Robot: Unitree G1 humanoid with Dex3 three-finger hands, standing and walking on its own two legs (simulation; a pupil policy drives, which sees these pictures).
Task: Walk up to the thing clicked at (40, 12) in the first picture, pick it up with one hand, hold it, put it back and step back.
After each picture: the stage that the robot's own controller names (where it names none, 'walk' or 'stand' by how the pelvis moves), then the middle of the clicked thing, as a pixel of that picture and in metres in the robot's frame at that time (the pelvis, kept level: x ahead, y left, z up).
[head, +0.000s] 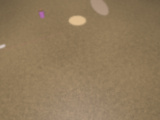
stand; (41, 13) +2.01 +0.63 -0.72
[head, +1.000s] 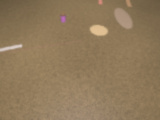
walk; (63, 17) +1.92 +0.32 -0.69
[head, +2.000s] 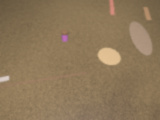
walk; (64, 35) +1.32 +0.21 -0.70
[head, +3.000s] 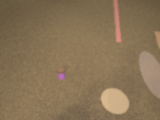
walk; (61, 73) +0.86 +0.22 -0.70
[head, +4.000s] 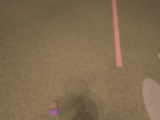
walk; (53, 108) +0.56 +0.23 -0.71
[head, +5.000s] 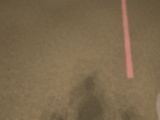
stand; out of the picture +0.41 +0.20 -0.70
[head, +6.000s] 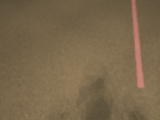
stand; out of the picture +0.37 +0.18 -0.72
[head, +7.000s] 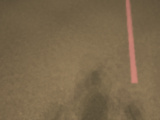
stand; out of the picture +0.36 +0.20 -0.73
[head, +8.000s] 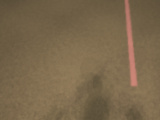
stand; out of the picture +0.36 +0.21 -0.73
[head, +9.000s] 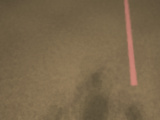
stand; out of the picture +0.35 +0.21 -0.73
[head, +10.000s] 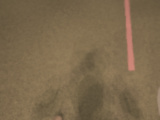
go down; out of the picture +0.37 +0.21 -0.71
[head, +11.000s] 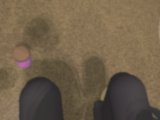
go down; (22, 57) +0.45 +0.23 -0.29
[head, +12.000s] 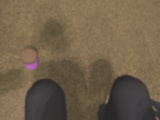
close in; (30, 59) +0.45 +0.22 -0.30
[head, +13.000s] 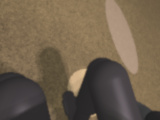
close in; out of the picture +0.43 +0.26 -0.22
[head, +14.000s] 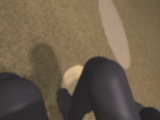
close; out of the picture +0.42 +0.27 -0.23
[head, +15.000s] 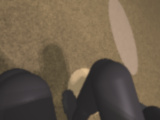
lift; out of the picture +0.36 +0.23 -0.23
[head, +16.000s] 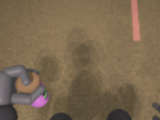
lift; (33, 90) +0.31 +0.18 -0.02
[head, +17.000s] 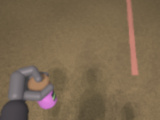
hold; (43, 91) +0.32 +0.16 +0.00
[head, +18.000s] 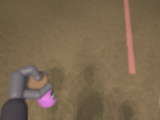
hold; (42, 91) +0.33 +0.17 -0.02
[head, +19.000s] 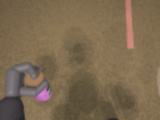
crouch; (38, 86) +0.35 +0.17 -0.07
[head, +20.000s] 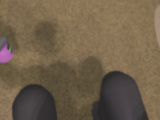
lower; out of the picture +0.47 +0.24 -0.11
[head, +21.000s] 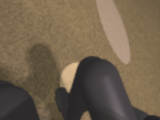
lower; out of the picture +0.43 +0.26 -0.23
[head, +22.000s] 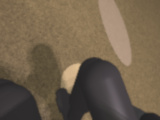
lower; out of the picture +0.42 +0.26 -0.23
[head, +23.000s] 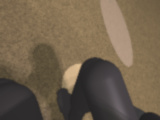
lower; out of the picture +0.42 +0.26 -0.23
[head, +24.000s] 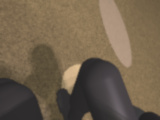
lower; out of the picture +0.42 +0.26 -0.23
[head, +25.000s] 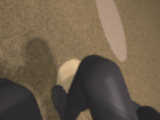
open; out of the picture +0.41 +0.23 -0.23
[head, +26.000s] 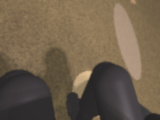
stand; out of the picture +0.40 +0.23 -0.23
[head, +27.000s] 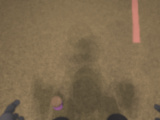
stand; (57, 103) +0.38 +0.17 -0.56
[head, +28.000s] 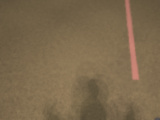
stand; out of the picture +0.35 +0.17 -0.66
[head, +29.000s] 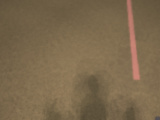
stand; out of the picture +0.34 +0.17 -0.66
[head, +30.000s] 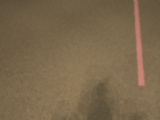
stand; out of the picture +0.37 +0.16 -0.72
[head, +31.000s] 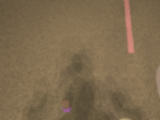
walk; (66, 106) +0.43 +0.13 -0.70
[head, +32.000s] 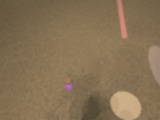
walk; (68, 83) +0.68 +0.21 -0.70
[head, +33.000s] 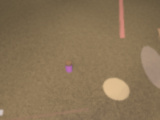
stand; (68, 66) +1.01 +0.17 -0.70
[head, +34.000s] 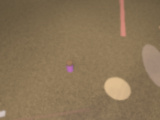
stand; (69, 66) +0.99 +0.17 -0.72
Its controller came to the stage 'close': yes
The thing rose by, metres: 0.70
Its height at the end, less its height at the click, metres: +0.00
